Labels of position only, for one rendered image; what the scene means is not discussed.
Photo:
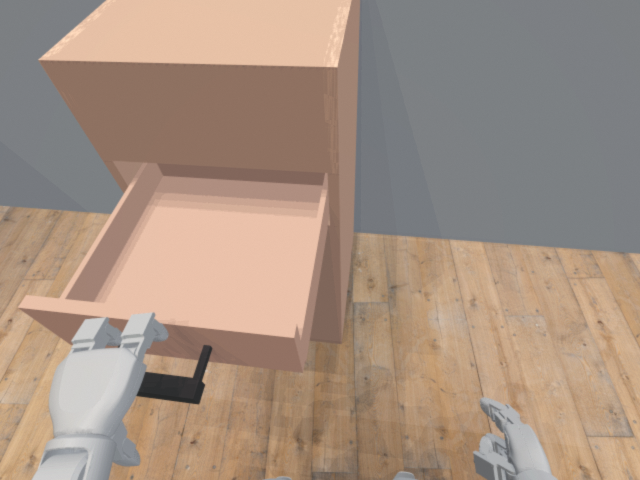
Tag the right robot hand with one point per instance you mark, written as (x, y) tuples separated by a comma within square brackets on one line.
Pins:
[(500, 459)]

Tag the cabinet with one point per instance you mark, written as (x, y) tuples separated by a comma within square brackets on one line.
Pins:
[(257, 84)]

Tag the left robot hand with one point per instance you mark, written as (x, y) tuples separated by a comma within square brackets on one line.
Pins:
[(94, 387)]

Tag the left robot forearm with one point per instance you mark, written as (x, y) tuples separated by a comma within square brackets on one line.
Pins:
[(77, 457)]

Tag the drawer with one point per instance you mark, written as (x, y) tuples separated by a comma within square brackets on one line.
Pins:
[(225, 257)]

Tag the handle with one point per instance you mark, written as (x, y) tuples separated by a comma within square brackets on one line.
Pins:
[(176, 388)]

